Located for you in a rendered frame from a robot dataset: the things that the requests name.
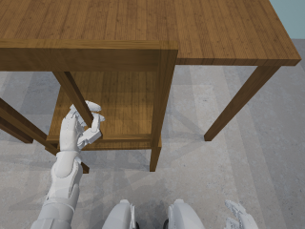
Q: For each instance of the table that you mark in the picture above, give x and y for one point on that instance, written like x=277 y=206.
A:
x=208 y=33

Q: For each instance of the chair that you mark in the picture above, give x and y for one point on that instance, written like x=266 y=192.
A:
x=129 y=79

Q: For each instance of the robot left thigh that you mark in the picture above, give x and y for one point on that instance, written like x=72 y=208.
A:
x=122 y=216

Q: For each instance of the robot thigh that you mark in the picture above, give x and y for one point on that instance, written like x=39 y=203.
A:
x=182 y=216
x=122 y=216

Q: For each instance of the right robot hand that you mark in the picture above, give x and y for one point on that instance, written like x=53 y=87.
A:
x=245 y=221

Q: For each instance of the robot right thigh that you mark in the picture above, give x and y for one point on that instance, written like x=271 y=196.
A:
x=182 y=216

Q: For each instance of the left robot hand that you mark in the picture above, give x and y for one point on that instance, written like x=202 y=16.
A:
x=72 y=127

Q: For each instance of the robot left forearm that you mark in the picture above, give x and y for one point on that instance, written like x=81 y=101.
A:
x=60 y=203

